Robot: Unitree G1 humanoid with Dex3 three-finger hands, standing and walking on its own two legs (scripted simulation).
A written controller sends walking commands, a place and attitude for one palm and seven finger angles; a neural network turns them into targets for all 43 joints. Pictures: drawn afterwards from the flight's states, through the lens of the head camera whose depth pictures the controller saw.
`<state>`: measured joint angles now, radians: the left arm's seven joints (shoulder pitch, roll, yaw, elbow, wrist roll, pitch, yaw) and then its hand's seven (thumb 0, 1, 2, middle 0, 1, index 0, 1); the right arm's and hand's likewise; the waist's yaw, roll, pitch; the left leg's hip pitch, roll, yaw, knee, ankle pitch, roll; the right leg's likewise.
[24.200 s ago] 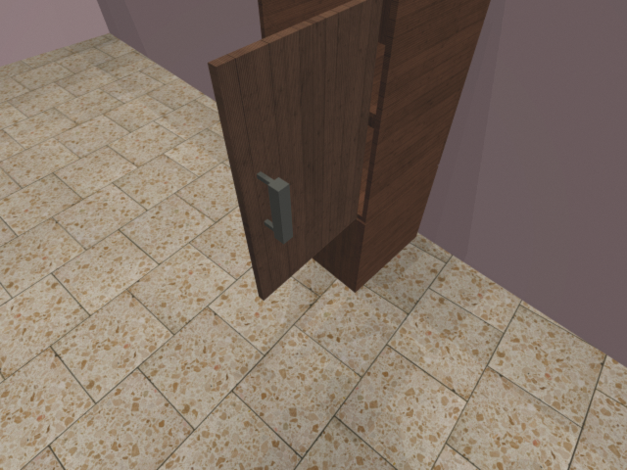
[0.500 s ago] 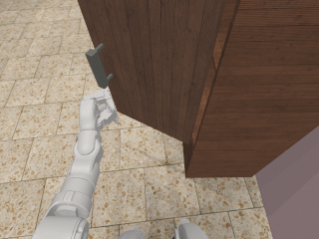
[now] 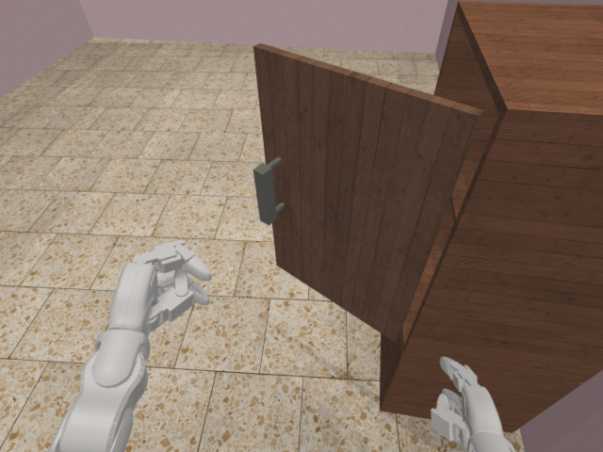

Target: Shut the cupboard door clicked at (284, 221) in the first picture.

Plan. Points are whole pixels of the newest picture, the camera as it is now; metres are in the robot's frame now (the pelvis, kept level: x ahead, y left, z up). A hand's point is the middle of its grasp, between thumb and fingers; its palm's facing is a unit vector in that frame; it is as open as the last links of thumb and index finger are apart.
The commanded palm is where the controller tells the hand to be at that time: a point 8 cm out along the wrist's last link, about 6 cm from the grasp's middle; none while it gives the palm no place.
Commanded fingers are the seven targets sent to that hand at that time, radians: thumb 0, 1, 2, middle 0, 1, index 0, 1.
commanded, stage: draw the hand back to the body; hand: left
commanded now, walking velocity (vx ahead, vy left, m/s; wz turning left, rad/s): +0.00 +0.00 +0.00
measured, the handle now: (272, 190) +0.62 +0.12 -0.02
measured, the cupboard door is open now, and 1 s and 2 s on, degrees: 61 61 61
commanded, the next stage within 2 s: step back with the hand held close in 0.82 s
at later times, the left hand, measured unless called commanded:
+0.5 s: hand (21, 321) +0.19 +0.28 +0.18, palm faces +0.45 -0.77 -0.45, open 6.6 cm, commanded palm +0.14 +0.31 +0.18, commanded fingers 0.00 0.90 0.90 -0.20 -0.30 -0.20 -0.30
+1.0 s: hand (45, 326) +0.18 +0.26 +0.17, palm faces +0.44 -0.80 -0.41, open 7.4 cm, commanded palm +0.14 +0.30 +0.18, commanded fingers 0.00 0.90 0.90 -0.20 -0.30 -0.20 -0.30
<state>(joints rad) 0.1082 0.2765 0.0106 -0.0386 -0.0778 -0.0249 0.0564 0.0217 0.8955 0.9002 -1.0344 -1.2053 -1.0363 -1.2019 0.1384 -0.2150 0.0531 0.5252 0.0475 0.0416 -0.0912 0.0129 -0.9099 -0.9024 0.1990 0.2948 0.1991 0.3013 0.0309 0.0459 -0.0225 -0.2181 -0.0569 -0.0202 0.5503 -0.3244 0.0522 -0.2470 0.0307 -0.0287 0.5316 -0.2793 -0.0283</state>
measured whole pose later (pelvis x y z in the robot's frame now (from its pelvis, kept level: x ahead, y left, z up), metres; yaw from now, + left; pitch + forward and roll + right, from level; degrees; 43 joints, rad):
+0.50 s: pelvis +0.00 +0.01 +0.01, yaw +0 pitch -4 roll -1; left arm 0.49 0.40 0.36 -0.42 -0.09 -0.02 0.10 0.02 0.89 0.90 -0.36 -0.47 -0.36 -0.47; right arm 0.21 -0.23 0.03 0.63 0.03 -0.04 -0.06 0.02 -0.91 -0.90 0.20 0.30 0.20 0.30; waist 0.07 0.09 0.00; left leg -0.08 -0.07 -0.02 0.42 -0.27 0.07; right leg -0.10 0.02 -0.02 0.40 -0.23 -0.01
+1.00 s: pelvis +0.00 +0.00 +0.01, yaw +0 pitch -4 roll -1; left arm 0.47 0.36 0.35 -0.40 -0.09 -0.07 0.10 0.02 0.89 0.90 -0.21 -0.30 -0.21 -0.30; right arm 0.20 -0.23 0.03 0.62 0.02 -0.08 -0.07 0.02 -0.91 -0.90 0.20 0.30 0.20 0.30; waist 0.05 0.08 -0.01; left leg -0.12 -0.04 -0.02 0.45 -0.27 0.05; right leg -0.13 0.04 -0.03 0.40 -0.21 -0.03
